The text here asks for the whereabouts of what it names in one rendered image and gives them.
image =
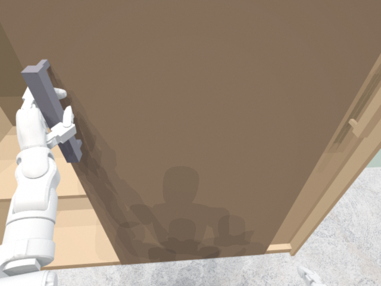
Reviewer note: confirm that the robot right hand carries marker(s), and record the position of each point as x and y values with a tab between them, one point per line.
311	278

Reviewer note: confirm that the robot left hand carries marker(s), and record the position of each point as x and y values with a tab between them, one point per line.
32	127

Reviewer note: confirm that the left robot upper arm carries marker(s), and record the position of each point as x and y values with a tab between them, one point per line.
39	278

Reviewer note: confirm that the robot left forearm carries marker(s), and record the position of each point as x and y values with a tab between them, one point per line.
28	239

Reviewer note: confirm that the wardrobe door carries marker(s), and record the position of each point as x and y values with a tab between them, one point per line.
200	120
337	153

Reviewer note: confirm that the handle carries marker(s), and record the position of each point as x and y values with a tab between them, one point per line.
40	86
370	118

